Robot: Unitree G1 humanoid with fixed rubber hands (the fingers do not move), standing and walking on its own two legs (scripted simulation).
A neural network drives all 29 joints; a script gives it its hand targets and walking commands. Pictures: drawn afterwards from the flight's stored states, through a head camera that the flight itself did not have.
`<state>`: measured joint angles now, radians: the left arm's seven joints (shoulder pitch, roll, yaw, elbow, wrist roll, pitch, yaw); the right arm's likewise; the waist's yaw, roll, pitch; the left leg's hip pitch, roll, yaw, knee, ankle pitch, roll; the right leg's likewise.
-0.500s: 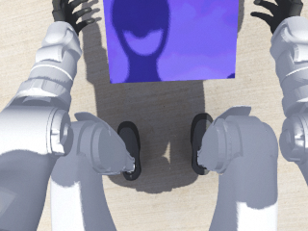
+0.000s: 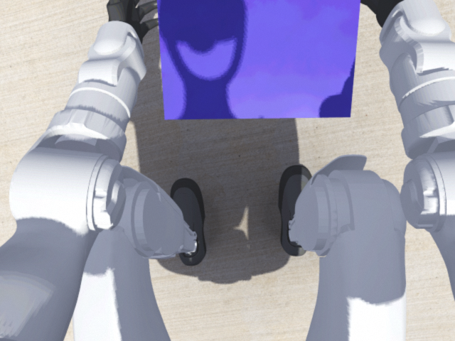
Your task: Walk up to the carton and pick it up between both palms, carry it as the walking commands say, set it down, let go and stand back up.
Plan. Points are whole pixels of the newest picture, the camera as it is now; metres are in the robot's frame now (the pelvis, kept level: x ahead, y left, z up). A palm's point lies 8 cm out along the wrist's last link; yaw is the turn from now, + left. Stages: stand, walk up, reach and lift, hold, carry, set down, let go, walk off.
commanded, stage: reach and lift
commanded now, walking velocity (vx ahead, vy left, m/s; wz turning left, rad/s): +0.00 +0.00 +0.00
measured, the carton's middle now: (253, 44) +0.51 -0.06 -0.26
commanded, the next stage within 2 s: none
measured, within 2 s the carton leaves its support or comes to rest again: leaves its support in 0.86 s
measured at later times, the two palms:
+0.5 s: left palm (129, 22) +0.54 +0.11 -0.17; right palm (399, 0) +0.52 -0.24 -0.17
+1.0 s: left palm out of the picture +0.56 +0.10 -0.14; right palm out of the picture +0.54 -0.24 -0.15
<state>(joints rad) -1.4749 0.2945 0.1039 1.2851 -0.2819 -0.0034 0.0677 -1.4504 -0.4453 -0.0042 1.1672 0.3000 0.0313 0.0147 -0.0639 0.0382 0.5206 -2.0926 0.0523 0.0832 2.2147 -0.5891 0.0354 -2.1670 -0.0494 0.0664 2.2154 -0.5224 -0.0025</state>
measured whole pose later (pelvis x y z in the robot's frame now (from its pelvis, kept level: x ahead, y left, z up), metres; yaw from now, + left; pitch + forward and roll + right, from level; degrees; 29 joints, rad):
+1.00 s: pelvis +0.00 +0.00 +0.00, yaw +0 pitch +27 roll +4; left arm -1.49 0.29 0.12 1.08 -0.30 0.09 0.18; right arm -1.46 -0.43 -0.07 1.02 0.30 0.10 -0.08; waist -0.06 0.04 0.52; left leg -2.10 0.05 0.08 2.22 -0.58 0.04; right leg -2.18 -0.03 0.07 2.22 -0.51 0.00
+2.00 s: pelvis -0.04 +0.00 +0.05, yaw -2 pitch +24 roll +4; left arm -1.30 0.18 0.27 0.62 -0.06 0.42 0.31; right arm -1.42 -0.34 -0.08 0.76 0.15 0.39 -0.26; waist -0.05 -0.02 0.52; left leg -1.94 0.04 0.08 2.01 -0.48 0.03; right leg -2.01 0.01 0.07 2.00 -0.40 0.00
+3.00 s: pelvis -0.05 +0.01 +0.15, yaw -4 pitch +16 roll +3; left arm -1.25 0.16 0.27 0.59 -0.01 0.52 0.31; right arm -1.36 -0.30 -0.11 0.75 0.10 0.47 -0.25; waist -0.04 -0.02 0.52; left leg -1.56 0.03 0.08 1.69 -0.42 0.04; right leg -1.61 0.02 0.08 1.68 -0.35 0.01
